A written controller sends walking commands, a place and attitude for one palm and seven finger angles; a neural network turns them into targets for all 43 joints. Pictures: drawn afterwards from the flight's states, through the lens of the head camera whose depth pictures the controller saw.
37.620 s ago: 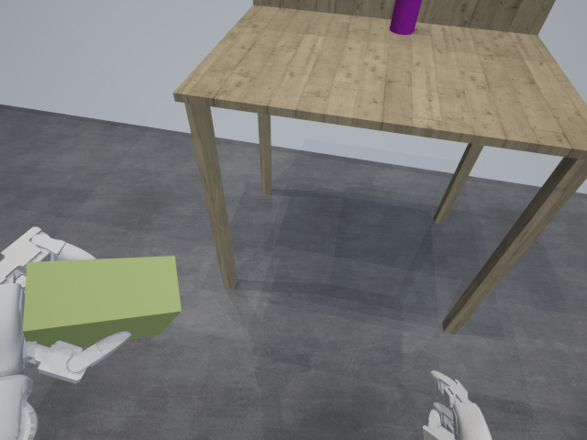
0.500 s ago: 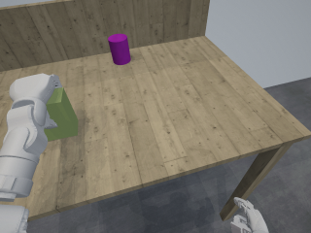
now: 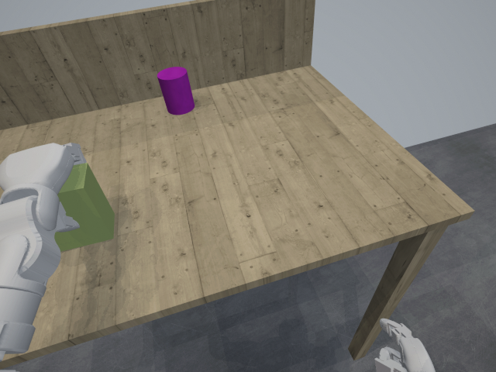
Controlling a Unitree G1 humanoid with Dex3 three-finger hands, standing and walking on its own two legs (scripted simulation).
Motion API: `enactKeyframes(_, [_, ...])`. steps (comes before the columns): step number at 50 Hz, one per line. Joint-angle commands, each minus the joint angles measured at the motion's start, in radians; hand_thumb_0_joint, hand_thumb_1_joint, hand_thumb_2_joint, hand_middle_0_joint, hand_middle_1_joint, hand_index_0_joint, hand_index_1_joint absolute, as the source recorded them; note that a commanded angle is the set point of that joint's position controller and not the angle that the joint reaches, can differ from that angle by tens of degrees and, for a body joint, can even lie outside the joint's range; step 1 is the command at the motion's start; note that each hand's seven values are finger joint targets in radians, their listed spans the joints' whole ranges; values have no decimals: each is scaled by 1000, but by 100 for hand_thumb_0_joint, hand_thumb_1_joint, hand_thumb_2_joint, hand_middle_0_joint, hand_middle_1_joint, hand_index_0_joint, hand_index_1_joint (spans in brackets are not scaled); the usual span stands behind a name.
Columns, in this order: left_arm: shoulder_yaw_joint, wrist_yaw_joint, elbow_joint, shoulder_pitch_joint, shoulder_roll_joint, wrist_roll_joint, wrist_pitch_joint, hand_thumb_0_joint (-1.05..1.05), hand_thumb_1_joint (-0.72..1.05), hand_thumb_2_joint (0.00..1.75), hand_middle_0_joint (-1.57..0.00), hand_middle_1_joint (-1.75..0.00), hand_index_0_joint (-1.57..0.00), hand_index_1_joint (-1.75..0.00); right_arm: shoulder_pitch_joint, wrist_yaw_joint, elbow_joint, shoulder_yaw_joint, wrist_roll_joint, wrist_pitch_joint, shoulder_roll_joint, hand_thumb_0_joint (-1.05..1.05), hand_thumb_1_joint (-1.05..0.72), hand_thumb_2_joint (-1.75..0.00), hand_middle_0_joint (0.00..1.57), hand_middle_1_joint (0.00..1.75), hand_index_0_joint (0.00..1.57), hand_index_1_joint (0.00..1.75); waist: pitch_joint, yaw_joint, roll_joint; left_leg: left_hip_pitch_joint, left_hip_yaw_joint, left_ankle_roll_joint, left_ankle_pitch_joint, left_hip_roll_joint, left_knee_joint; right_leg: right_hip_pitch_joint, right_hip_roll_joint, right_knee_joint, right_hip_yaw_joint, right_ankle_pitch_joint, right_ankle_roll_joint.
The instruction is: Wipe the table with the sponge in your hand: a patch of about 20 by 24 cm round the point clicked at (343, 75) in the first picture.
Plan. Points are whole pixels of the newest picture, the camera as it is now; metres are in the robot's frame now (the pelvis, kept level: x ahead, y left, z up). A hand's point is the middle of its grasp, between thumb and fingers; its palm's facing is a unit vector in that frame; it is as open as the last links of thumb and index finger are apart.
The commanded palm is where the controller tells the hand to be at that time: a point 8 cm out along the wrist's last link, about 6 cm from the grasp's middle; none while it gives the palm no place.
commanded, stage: wipe back along the first lane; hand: left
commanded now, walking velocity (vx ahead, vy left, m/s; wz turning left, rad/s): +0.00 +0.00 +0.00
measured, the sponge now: (73, 218) +0.30 +0.34 +0.11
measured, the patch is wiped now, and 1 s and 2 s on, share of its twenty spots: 1.00 1.00 1.00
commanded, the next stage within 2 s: lift the sponge slowly off the table in 0.66 s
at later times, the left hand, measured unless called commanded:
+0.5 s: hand (56, 214) +0.27 +0.32 +0.16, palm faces +0.10 -0.05 -0.99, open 10.3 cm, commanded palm +0.22 +0.30 +0.20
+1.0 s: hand (47, 233) +0.24 +0.31 +0.16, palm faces +0.18 -0.08 -0.98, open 10.2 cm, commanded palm +0.19 +0.29 +0.21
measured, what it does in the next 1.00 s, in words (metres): stands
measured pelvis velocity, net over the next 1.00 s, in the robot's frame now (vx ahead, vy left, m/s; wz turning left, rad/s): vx -0.01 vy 0.01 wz -0.02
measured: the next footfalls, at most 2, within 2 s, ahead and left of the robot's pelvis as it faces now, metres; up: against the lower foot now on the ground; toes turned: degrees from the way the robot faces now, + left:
none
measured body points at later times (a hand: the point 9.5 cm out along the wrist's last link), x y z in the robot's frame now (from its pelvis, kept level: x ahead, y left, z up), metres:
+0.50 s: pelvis +0.00 +0.00 -0.01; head -0.02 -0.04 +0.44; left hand +0.26 +0.31 +0.22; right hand +0.23 -0.22 -0.08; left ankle +0.00 +0.10 -0.74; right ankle -0.01 -0.11 -0.74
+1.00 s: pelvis -0.01 +0.01 -0.01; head -0.04 -0.03 +0.44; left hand +0.22 +0.31 +0.22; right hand +0.24 -0.18 -0.07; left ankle +0.00 +0.10 -0.74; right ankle -0.01 -0.10 -0.74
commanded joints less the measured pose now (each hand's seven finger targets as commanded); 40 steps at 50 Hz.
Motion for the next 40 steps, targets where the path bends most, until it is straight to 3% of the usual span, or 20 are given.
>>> enactKeyframes(1, [75,-10,-174,-41,200,-23,-7,0,10,130,-120,-160,-120,-160,-196,-1,-185,-43,-1,-61,-101,0,-90,-90,20,30,20,30,-189,15,-128,30,-15,15,287,3,0,107,-17,5,41,319,-48])
enactKeyframes(3, [78,-16,-177,-31,206,-27,11,0,10,130,-120,-160,-120,-160,-200,-1,-181,-40,2,-50,-107,0,-90,-90,20,30,20,30,-140,7,-147,7,-11,14,259,2,-1,83,-14,1,43,306,-39])
enactKeyframes(4, [85,-16,-204,-25,210,-31,16,0,10,130,-120,-160,-120,-160,-233,-2,-194,-35,4,-57,-101,0,-90,-90,20,30,20,30,-137,12,-128,6,-11,14,242,2,4,78,-12,-1,67,289,-45])
enactKeyframes(7, [61,-18,-152,-19,204,-20,46,0,10,130,-120,-160,-120,-160,-201,-10,-181,-34,1,-47,-108,0,-90,-90,20,30,20,30,-100,2,-145,-20,-6,15,214,-2,9,52,-13,-3,49,252,-36])
enactKeyframes(9, [68,-19,-229,-18,207,-14,50,0,10,130,-120,-160,-120,-160,-244,-7,-200,-30,8,-55,-97,0,-90,-90,20,30,20,30,-134,9,-91,-1,-12,13,228,-1,17,61,-10,8,81,263,-47])
enactKeyframes(10, [63,-20,-225,28,200,-15,56,0,10,130,-120,-160,-120,-160,-209,-10,-203,-33,-2,-52,-99,0,-90,-90,20,30,20,30,-157,17,-109,-6,-5,17,260,-6,36,83,-18,25,62,311,-43])
enactKeyframes(12, [42,-28,-214,70,174,-26,66,0,10,130,-120,-160,-120,-160,-213,-7,-200,-27,3,-47,-97,0,-90,-90,20,30,20,30,-131,9,-117,-11,-3,14,252,-2,31,64,-14,23,46,306,-34])
enactKeyframes(14, [75,-30,-272,74,201,-33,70,0,10,130,-120,-160,-120,-160,-253,-5,-215,-24,8,-51,-91,0,-90,-90,20,30,20,30,-147,14,-103,-5,-10,14,238,2,37,61,-8,24,80,289,-40])
enactKeyframes(17, [72,-35,-275,132,188,-50,82,0,10,130,-120,-160,-120,-160,-224,-8,-217,-24,2,-45,-94,0,-90,-90,20,30,20,30,-142,19,-134,-16,-2,15,256,0,47,66,-17,38,48,323,-29])
enactKeyframes(19, [105,-34,-339,160,216,-57,85,0,10,130,-120,-160,-120,-160,-264,-5,-233,-19,5,-49,-85,0,-90,-90,20,30,20,30,-154,30,-119,-15,-10,14,251,3,49,71,-13,41,83,314,-36])
enactKeyframes(22, [94,-34,-349,224,193,-67,96,0,10,130,-120,-160,-120,-160,-235,-5,-231,-19,2,-41,-88,0,-90,-90,20,30,20,30,-128,32,-107,-21,-1,12,263,2,54,55,-17,46,50,318,-28])
enactKeyframes(24, [104,-27,-423,246,189,-69,100,0,10,130,-120,-160,-120,-160,-278,1,-247,-15,7,-47,-77,0,-90,-90,20,30,20,30,-136,39,-100,-13,-14,10,262,7,53,52,-8,47,82,304,-38])
enactKeyframes(28, [83,-11,-459,271,161,-76,118,0,10,130,-120,-160,-120,-160,-256,2,-240,-18,5,-40,-81,0,-90,-90,20,30,20,30,-107,37,-94,-21,-16,6,235,13,34,24,-8,42,41,237,-28])
enactKeyframes(29, [93,-3,-493,287,162,-76,124,0,10,130,-120,-160,-120,-160,-299,3,-253,-12,9,-50,-72,0,-90,-90,20,30,20,30,-111,45,-87,-18,-24,5,229,14,37,26,0,41,80,226,-41])
enactKeyframes(30, [86,3,-490,305,157,-75,130,0,10,130,-120,-160,-120,-160,-262,0,-249,-16,1,-46,-79,0,-90,-90,20,30,20,30,-130,47,-113,-24,-18,8,230,11,38,37,-8,48,48,221,-34])
enactKeyframes(32, [52,7,-497,327,114,-80,145,0,10,130,-120,-160,-120,-160,-270,2,-243,-15,5,-43,-76,0,-90,-90,20,30,20,30,-92,39,-112,-23,-17,5,210,16,21,10,-1,36,32,191,-28])
enactKeyframes(34, [54,20,-555,318,104,-84,148,0,10,130,-120,-160,-120,-160,-312,4,-256,-9,12,-58,-64,0,-90,-90,20,30,20,30,-106,45,-107,-12,-31,3,186,24,11,5,11,34,59,149,-37])
enactKeyframes(37, [38,36,-550,357,76,-94,157,0,10,130,-120,-160,-120,-160,-286,0,-246,-13,6,-58,-71,0,-90,-90,20,30,20,30,-90,47,-122,-23,-27,1,167,23,2,6,4,31,30,133,-31])
enactKeyframes(39, [67,48,-577,323,112,-87,163,0,10,130,-120,-160,-120,-160,-324,-4,-245,-7,9,-64,-66,0,-90,-90,20,30,20,30,-97,51,-123,-15,-33,0,143,27,-6,2,15,25,63,101,-38])
enactKeyframes(40, [62,55,-580,260,123,-83,166,0,10,130,-120,-160,-120,-160,-294,-12,-246,-6,5,-62,-71,0,-90,-90,20,30,20,30,-104,48,-129,-18,-31,1,136,25,-9,2,7,25,34,81,-34])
